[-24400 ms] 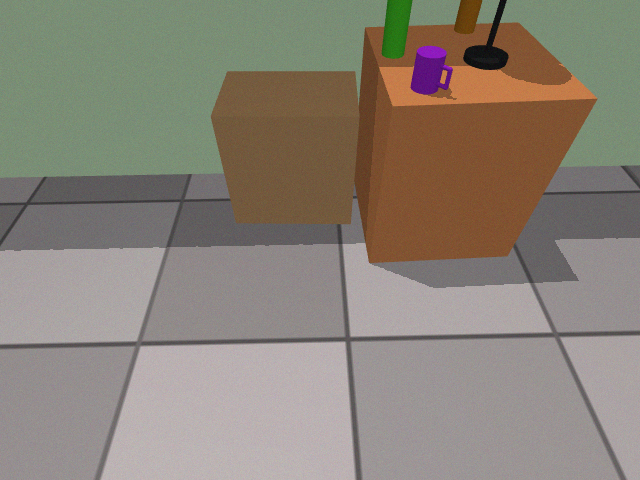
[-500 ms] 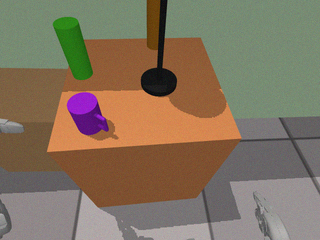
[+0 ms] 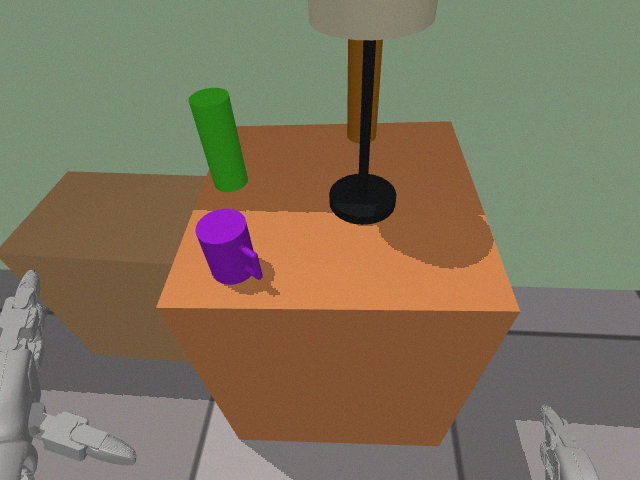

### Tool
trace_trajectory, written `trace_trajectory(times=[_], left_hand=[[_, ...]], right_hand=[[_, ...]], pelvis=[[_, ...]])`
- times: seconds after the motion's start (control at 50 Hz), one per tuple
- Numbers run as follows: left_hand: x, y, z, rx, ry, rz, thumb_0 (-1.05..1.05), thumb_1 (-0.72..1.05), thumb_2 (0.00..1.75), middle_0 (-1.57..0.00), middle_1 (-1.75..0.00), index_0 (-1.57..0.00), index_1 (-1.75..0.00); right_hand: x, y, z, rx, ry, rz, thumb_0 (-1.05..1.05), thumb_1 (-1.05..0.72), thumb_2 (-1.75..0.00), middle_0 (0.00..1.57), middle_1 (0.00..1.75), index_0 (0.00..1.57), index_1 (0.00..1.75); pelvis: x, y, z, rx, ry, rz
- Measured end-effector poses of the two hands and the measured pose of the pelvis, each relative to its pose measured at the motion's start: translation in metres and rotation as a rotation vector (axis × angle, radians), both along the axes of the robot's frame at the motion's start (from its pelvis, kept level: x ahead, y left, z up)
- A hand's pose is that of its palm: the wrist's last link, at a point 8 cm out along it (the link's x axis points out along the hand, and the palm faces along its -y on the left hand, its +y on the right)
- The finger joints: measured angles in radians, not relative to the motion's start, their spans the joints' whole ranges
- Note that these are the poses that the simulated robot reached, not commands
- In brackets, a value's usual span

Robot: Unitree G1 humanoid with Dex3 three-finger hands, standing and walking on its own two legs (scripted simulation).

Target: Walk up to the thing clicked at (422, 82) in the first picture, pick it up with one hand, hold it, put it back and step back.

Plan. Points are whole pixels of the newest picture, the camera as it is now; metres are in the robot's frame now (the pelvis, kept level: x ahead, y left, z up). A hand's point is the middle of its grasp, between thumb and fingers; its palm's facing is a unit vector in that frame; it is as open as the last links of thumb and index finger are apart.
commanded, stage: sink last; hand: left
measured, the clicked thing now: (234, 251) +0.47 +0.18 +0.00
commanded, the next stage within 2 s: home in 0.34 s
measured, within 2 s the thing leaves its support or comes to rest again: neither
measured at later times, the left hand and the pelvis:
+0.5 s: hand (59, 430) +0.16 +0.26 +0.10, palm faces +0.37 -0.82 -0.43, open 17.4 cm; pelvis -0.03 -0.01 -0.01, yaw +0 degrees
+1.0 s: hand out of the picture +0.15 +0.18 -0.07, palm faces +0.10 -0.98 -0.18, open 17.6 cm; pelvis -0.02 +0.01 -0.01, yaw +0 degrees
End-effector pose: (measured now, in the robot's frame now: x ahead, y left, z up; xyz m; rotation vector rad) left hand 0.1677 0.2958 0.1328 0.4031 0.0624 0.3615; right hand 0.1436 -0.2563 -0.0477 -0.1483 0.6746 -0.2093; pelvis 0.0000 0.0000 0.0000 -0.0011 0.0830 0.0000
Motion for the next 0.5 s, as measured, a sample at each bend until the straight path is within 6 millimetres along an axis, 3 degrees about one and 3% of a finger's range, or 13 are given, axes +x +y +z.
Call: trace_trajectory(times=[0.1,0.2,0.3,0.5], left_hand=[[-0.032,-0.017,-0.008,-0.014,0.051,-0.025,-0.01,-0.52,0.02,-0.05,-0.04,-0.06,-0.04],[-0.05,-0.01,-0.01,0.009,0.052,0.017,-0.01,-0.51,0.02,-0.05,-0.04,-0.06,-0.04],[-0.053,0.002,-0.011,0.024,0.024,0.063,-0.01,-0.52,0.02,-0.05,-0.05,-0.06,-0.05],[-0.048,0.005,-0.008,0.053,-0.014,0.036,-0.01,-0.54,0.03,-0.06,-0.05,-0.06,-0.06]], right_hand=[[-0.005,0.006,-0.005,0.037,-0.021,0.003,-0.01,0.53,-0.05,0.06,0.06,0.05,0.06],[-0.012,-0.001,-0.004,0.011,-0.038,-0.003,-0.01,0.53,-0.05,0.06,0.06,0.06,0.06],[-0.022,-0.011,-0.001,-0.028,-0.046,-0.014,-0.01,0.53,-0.05,0.06,0.06,0.06,0.06],[-0.033,-0.02,0.007,-0.073,-0.083,-0.044,-0.01,0.5,-0.06,0.07,0.06,0.06,0.06]], pelvis=[[-0.008,-0.003,-0.003,0.007,-0.009,0.002],[-0.016,-0.007,-0.005,0.013,-0.019,0.009],[-0.023,-0.01,-0.006,0.018,-0.028,0.009],[-0.027,-0.008,-0.005,0.014,-0.034,0.001]])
